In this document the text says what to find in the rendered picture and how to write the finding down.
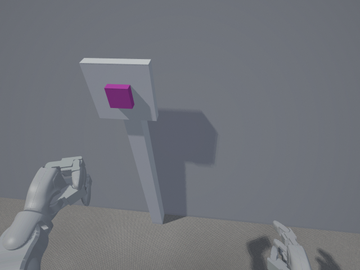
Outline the button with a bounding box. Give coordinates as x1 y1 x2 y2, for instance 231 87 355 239
104 84 134 109

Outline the left robot hand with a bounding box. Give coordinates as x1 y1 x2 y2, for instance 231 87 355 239
24 156 92 220

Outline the panel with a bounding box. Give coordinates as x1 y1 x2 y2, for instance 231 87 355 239
79 58 164 224

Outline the right robot hand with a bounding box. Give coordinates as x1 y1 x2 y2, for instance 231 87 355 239
267 220 312 270

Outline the left robot forearm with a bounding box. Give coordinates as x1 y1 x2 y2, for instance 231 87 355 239
0 210 53 270

